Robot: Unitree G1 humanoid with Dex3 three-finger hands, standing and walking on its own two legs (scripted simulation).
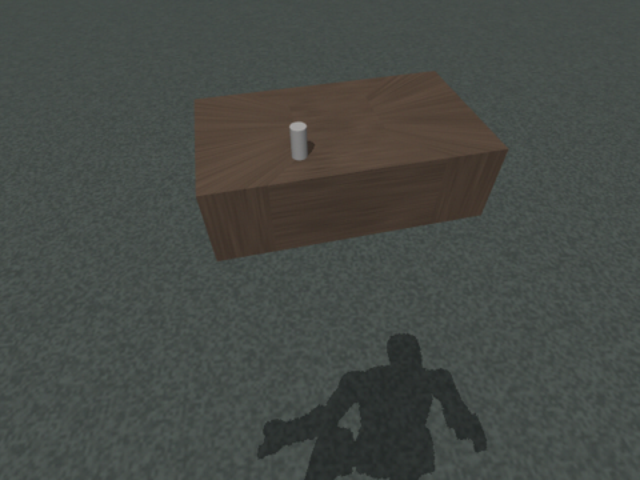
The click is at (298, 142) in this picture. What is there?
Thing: squat round
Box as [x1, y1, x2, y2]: [289, 122, 307, 159]
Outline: 294,122 289,126 291,153 293,158 303,159 307,156 306,125 302,122
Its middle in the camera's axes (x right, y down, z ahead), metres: -0.07 -0.36 +1.45
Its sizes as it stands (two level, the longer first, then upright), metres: 0.063 0.063 0.128
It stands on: a support 0.36 m high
